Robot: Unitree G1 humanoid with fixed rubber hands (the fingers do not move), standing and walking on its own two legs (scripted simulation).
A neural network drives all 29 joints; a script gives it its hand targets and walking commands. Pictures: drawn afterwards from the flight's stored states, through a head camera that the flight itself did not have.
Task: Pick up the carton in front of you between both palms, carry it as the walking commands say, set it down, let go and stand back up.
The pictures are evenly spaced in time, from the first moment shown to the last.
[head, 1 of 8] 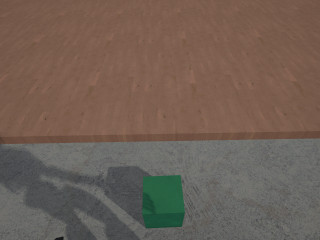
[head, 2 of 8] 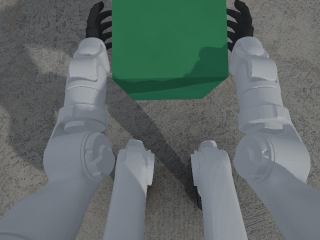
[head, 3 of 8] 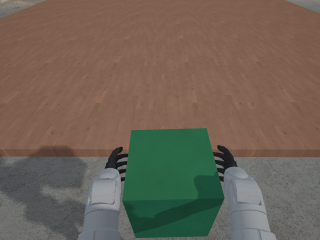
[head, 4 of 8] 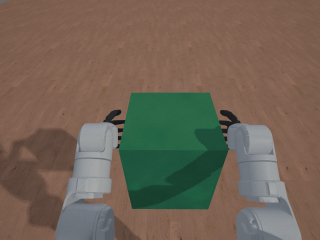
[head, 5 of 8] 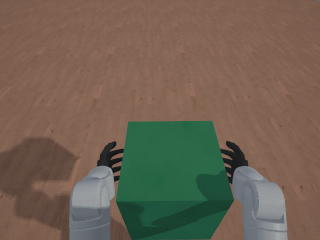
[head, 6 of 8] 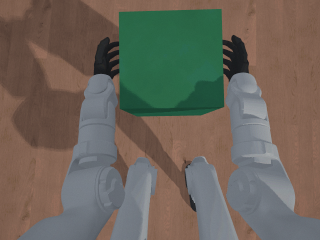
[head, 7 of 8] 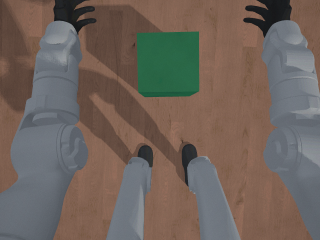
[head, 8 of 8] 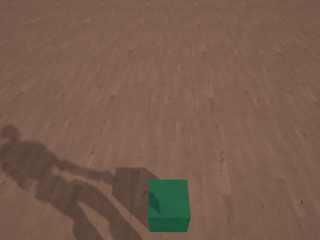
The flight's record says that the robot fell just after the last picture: no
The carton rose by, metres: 0.86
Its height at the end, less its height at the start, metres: +0.09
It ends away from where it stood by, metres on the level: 2.02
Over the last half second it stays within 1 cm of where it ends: yes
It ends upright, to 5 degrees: yes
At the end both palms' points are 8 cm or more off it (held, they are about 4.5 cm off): yes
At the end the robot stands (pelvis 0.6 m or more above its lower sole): yes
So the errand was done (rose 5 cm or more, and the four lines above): yes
